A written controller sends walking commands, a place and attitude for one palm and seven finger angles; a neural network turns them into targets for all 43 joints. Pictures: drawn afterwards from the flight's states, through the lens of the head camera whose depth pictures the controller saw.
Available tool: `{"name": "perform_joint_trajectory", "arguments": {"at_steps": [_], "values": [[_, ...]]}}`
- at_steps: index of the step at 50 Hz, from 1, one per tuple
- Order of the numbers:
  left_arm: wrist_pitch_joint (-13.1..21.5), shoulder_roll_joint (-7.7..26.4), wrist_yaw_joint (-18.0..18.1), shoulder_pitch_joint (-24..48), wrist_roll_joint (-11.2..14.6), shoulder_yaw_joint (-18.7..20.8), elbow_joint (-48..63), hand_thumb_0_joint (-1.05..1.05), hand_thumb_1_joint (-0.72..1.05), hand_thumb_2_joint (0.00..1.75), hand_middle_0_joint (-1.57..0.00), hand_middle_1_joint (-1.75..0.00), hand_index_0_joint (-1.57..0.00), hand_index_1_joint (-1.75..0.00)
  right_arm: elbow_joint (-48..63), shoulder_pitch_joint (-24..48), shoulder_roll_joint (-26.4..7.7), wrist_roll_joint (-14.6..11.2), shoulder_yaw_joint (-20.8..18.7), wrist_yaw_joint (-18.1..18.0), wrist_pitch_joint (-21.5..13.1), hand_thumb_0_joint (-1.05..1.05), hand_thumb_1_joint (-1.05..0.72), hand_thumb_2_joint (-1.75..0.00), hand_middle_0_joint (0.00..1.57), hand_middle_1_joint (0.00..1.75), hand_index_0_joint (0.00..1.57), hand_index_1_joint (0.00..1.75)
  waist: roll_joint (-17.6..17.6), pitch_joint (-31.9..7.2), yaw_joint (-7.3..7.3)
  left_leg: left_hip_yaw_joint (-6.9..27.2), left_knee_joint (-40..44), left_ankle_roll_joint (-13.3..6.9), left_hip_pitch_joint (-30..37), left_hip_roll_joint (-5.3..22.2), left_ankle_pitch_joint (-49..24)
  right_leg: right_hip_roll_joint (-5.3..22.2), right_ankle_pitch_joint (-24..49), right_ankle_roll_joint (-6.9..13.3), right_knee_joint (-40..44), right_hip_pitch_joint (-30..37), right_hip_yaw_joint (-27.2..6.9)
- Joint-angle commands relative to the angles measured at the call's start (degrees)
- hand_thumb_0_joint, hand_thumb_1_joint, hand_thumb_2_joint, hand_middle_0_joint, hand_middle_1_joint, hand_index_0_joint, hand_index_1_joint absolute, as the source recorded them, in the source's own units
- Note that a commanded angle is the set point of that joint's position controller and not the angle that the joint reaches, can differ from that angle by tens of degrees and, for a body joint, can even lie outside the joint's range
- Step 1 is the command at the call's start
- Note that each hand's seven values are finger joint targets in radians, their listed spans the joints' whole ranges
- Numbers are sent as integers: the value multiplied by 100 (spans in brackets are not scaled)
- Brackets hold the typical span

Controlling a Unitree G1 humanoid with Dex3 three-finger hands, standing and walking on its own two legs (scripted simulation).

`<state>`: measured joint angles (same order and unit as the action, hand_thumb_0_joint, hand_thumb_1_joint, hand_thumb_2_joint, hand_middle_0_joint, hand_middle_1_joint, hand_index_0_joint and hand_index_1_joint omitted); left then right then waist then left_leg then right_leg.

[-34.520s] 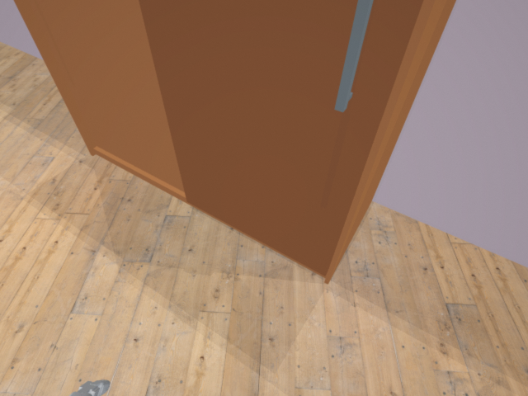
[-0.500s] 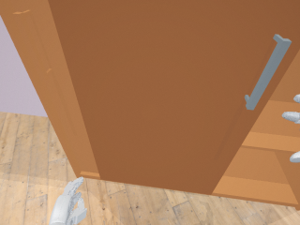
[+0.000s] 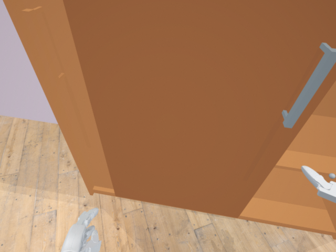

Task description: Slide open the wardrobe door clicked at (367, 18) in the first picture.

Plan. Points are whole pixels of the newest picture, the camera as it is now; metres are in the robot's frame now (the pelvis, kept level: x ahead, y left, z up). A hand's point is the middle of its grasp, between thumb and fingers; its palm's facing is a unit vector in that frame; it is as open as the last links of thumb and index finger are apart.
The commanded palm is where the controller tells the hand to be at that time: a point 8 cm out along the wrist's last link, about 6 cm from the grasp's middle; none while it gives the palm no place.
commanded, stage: draw the hand back to the body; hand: right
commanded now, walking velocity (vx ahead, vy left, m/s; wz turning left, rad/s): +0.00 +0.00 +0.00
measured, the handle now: (304, 89) +0.48 -0.36 +0.19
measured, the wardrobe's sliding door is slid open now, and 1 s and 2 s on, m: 0.56 0.56 0.56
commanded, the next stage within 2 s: step back with the hand held close in 0.60 s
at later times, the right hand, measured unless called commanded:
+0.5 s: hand (306, 185) +0.20 -0.24 +0.16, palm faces +0.45 +0.81 -0.38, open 7.5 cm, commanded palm +0.16 -0.27 +0.17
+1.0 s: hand (293, 178) +0.22 -0.23 +0.15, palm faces +0.36 +0.81 -0.47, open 7.4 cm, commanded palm +0.17 -0.27 +0.18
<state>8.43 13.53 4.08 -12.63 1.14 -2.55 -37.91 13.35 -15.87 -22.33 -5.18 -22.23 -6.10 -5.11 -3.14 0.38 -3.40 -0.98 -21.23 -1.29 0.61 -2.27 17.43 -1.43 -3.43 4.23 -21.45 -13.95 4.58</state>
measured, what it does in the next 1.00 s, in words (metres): stands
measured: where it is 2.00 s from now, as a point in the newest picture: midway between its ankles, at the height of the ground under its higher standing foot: outside the picture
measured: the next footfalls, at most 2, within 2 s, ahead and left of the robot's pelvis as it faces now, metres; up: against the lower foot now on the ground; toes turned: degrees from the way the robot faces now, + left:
right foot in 1.80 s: +0.04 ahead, -0.20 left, +0.00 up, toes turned +2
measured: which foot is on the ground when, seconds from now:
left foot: down 0.00-1.00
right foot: down 0.00-1.00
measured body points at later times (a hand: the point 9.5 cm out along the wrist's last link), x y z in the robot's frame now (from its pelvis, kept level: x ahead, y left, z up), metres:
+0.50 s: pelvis +0.02 +0.02 +0.00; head -0.01 +0.05 +0.45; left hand +0.22 +0.24 -0.07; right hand +0.17 -0.28 +0.18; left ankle -0.06 +0.11 -0.74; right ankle +0.10 -0.07 -0.74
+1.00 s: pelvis +0.02 +0.03 -0.01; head +0.02 +0.04 +0.44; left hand +0.21 +0.27 -0.08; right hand +0.20 -0.27 +0.18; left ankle -0.06 +0.11 -0.74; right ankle +0.10 -0.07 -0.74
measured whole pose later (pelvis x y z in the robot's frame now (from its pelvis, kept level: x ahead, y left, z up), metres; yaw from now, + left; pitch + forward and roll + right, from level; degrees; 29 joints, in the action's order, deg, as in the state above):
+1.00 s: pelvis +0.02 +0.03 -0.01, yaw +1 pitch -1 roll +0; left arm -2.9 14.4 4.8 -10.2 1.4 0.0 -30.3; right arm 26.2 -30.1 -23.8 -4.0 -21.2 -5.5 -6.1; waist -1.9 -0.5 -1.2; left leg -1.3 -26.5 0.2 -4.5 -3.5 21.4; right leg 0.4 -8.0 2.5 -28.1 -19.6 4.7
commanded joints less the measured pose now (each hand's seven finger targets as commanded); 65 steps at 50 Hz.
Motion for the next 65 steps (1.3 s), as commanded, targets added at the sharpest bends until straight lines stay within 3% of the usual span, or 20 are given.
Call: {"name": "perform_joint_trajectory", "arguments": {"at_steps": [1,7,11,14,15,19,20,33,35,36,37,38,41,45,48,50,53,57,63,65], "values": [[329,706,0,959,18,313,1063,0,90,90,-20,-30,-20,-30,1586,348,-1281,-16,-627,-44,-425,0,-54,-73,21,51,21,51,-202,-479,-57,105,658,-44,-1445,126,-294,460,-1014,-267,403,1537,-789],[254,620,7,970,4,359,1121,0,90,90,-20,-30,-20,-30,1865,-408,-886,-62,-293,2,-389,0,-75,-83,21,38,21,38,31,-152,-13,121,748,7,-1498,158,-238,454,-835,-239,317,1470,-650],[247,645,9,981,-13,349,1155,0,90,90,-20,-30,-20,-30,2229,-458,-962,-17,-250,14,-423,0,-90,-90,20,30,20,30,-233,-236,-24,154,829,8,-1509,170,-341,400,-674,-229,251,1627,-586],[202,645,68,964,-21,355,1099,0,90,90,-20,-30,-20,-30,2077,-335,-1174,-29,-446,-26,-405,0,-90,-90,20,30,20,30,99,-172,-24,169,929,34,-1508,182,-358,393,-607,-203,208,1582,-539],[182,577,88,999,-29,357,1105,0,90,90,-20,-30,-20,-30,2064,-421,-880,-77,-257,-25,-388,0,-90,-90,20,30,20,30,30,2,-3,199,903,28,-1507,205,-351,389,-574,-201,212,1536,-544],[153,617,94,986,-38,326,1084,0,90,90,-20,-30,-20,-30,1926,-280,-1037,-42,-352,-10,-375,0,-90,-90,20,30,20,30,-3,-232,-46,181,945,34,-1427,197,-545,362,-367,-186,189,1701,-529],[134,551,97,1015,-42,341,1097,0,90,90,-20,-30,-20,-30,1964,-445,-768,-76,-160,-5,-349,0,-90,-90,20,30,20,30,-24,-97,-24,202,885,31,-1415,209,-652,373,-250,-181,177,1684,-515],[-68,572,77,1073,-56,310,1137,0,90,90,-20,-30,-20,-30,2029,-422,-1062,-78,-385,54,-197,0,-90,-90,20,30,20,30,67,-382,-102,254,808,152,-1223,309,-1815,259,396,-135,-31,1704,-379],[-111,537,98,1058,-63,334,1141,0,90,90,-20,-30,-20,-30,2079,-576,-937,-118,-300,53,-172,0,-90,-90,20,30,20,30,171,-415,-87,273,683,182,-1019,367,-2338,257,553,-128,-72,1635,-364],[-131,597,103,1076,-50,333,1116,0,90,90,-20,-30,-20,-30,2062,-350,-1294,-103,-617,32,-177,0,-90,-90,20,30,20,30,233,-520,-102,296,735,220,-1071,370,-2464,231,561,-130,-114,1648,-346],[-319,643,101,1100,-17,319,1288,0,90,90,-20,-30,-20,-30,2381,187,-1701,0,-982,-34,-440,0,-90,-90,20,30,20,30,431,115,94,576,890,640,-1822,661,-3003,313,421,36,-683,1321,-388],[-438,513,113,1092,-71,282,1148,0,90,90,-20,-30,-20,-30,1809,-366,-1340,38,-760,-7,-458,0,-90,-90,20,30,20,30,809,-45,96,445,722,797,-1708,798,-3716,297,526,59,-929,1103,-339],[-665,556,103,915,-9,369,1346,0,90,90,-20,-30,-20,-30,1828,-758,-1097,110,-556,40,-519,0,-90,-90,20,30,20,30,631,-750,180,197,-56,1066,-1249,766,-5516,165,1177,111,-1022,1190,-67],[-858,650,108,851,34,432,1590,0,90,90,-20,-30,-20,-30,2360,-1148,-1180,95,-654,-43,-442,0,-90,-90,20,30,20,30,-157,-1172,173,111,-625,891,-1501,409,-3817,488,2217,187,-843,1548,-307],[-913,600,90,864,42,414,1720,0,90,90,-20,-30,-20,-30,2347,-1281,-1312,80,-807,-80,-438,0,-90,-90,20,30,20,30,238,-580,191,339,17,658,-1716,473,-2174,566,881,52,-761,722,-472],[-908,574,117,881,42,395,1723,0,90,90,-20,-30,-20,-30,2431,-1264,-1428,61,-917,-124,-526,0,-90,-90,20,30,20,30,193,-537,204,482,123,569,-1685,656,-2423,539,708,25,-789,591,-475],[-869,556,108,775,82,425,1706,0,90,90,-20,-30,-20,-30,2448,-1297,-1506,32,-1002,-221,-583,0,-90,-90,20,30,20,30,759,-848,188,588,33,819,-1421,876,-3647,446,649,-29,-1048,563,-263],[-796,644,153,747,76,425,1703,0,90,90,-20,-30,-20,-30,2536,-1300,-1385,47,-859,-260,-603,0,-90,-90,20,30,20,30,62,-760,219,406,-181,659,-1758,571,-2198,698,714,32,-609,757,-593],[-466,756,152,765,-44,461,1684,0,90,90,-20,-30,-20,-30,2822,-1335,-1341,114,-974,-285,-719,0,-90,-90,20,30,20,30,-865,-510,116,88,-785,90,-715,-69,648,1242,-3230,-15,1330,-1191,-1806],[-394,716,138,660,-57,488,1667,0,90,90,-20,-30,-20,-30,2933,-1500,-1399,86,-1091,-279,-754,0,-90,-90,20,30,20,30,-649,-721,93,50,-688,-27,-481,-102,652,1150,-3135,-162,1293,-1250,-1711]]}}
